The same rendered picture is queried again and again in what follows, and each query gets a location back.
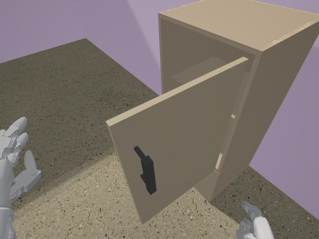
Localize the robot right hand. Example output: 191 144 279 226
236 201 275 239

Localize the robot left hand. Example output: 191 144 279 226
0 117 41 208

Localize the robot left forearm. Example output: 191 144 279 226
0 207 16 239

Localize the cupboard door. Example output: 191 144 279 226
106 57 249 225

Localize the handle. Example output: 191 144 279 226
134 146 157 195

